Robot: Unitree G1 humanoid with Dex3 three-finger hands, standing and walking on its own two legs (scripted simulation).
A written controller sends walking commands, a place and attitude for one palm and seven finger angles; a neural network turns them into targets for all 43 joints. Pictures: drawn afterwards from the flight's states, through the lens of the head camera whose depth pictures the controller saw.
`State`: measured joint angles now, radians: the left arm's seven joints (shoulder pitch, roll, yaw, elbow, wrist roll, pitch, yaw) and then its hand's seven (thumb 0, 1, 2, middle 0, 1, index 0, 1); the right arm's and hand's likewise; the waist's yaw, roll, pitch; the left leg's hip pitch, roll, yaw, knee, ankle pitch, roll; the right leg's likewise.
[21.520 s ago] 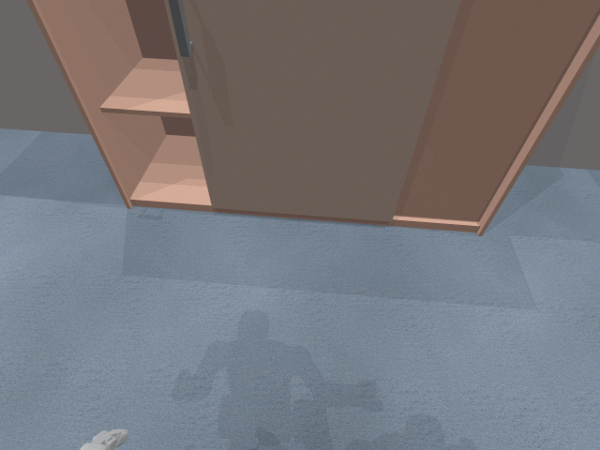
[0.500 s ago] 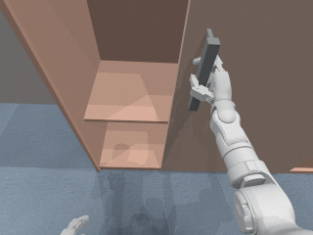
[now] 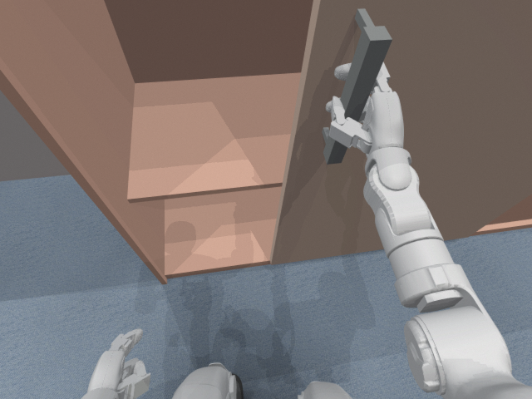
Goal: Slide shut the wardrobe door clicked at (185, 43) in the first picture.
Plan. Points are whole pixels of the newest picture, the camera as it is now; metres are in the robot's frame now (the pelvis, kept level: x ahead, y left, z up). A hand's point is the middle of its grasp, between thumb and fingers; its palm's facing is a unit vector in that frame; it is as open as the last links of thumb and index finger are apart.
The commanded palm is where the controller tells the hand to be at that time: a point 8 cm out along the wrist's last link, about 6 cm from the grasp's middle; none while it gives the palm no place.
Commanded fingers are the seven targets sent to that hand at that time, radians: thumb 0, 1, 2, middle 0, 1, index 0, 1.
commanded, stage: step sideways, sliding the door along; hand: right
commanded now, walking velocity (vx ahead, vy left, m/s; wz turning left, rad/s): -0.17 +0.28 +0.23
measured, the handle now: (345, 97) +0.51 -0.10 +0.13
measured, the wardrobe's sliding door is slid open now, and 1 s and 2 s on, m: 0.39 0.20 0.00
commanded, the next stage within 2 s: none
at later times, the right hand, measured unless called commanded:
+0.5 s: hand (286, 123) +0.45 -0.01 +0.13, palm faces +0.13 +0.99 -0.07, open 6.4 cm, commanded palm +0.42 +0.02 +0.14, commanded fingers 0.00 -0.90 -0.90 0.45 1.40 0.45 1.40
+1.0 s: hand (200, 131) +0.43 +0.10 +0.13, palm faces +0.09 +0.99 -0.07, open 6.4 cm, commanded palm +0.40 +0.12 +0.13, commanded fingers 0.00 -0.90 -0.90 0.45 1.40 0.45 1.40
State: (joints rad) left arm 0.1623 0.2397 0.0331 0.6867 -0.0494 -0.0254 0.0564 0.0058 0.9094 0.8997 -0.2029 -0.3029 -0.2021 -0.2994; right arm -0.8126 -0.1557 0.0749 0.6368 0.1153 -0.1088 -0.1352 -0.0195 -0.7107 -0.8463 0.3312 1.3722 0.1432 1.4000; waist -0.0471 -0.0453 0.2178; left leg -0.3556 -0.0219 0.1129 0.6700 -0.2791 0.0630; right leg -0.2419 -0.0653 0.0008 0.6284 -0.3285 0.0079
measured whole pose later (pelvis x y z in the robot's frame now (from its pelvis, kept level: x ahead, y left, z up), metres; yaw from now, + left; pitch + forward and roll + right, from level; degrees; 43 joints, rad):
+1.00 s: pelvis +0.06 +0.22 +0.01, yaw +3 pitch -3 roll +2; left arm 0.06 0.20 0.04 0.55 -0.02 -0.09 -0.02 0.01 0.90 0.90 -0.20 -0.30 -0.20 -0.30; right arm -0.32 -0.12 0.08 -0.05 0.01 -0.09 -0.17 0.01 -0.71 -0.81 0.42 1.40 0.22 1.38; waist -0.14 -0.05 0.32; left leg -0.47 0.02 0.03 1.02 -0.42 -0.01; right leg -0.17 -0.25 -0.09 0.51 -0.25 0.13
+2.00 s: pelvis +0.01 +0.48 -0.01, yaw +6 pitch -2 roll +2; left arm 0.13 0.20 0.02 0.64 -0.05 -0.01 -0.01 0.01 0.90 0.90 -0.20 -0.30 -0.20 -0.30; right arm -0.36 -0.20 -0.17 0.18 0.10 -0.03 -0.20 0.00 -0.69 -0.82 0.41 1.40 0.16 1.37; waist -0.08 -0.05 0.14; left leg -0.28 0.00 0.10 0.70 -0.36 0.02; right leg -0.27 -0.22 0.07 0.72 -0.41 0.05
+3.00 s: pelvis +0.02 +0.49 +0.02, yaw +13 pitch -1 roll +0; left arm 0.22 0.25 0.00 0.68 -0.04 -0.03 0.09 0.01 0.90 0.90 -0.20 -0.30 -0.20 -0.30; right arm -0.14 -0.33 -0.29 0.29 0.06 -0.07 -0.20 -0.08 -0.65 -0.73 0.39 1.38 0.29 1.38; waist -0.01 -0.02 -0.01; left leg -0.27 0.03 -0.01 0.47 -0.18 -0.02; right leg -0.14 -0.07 -0.15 0.45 -0.29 0.02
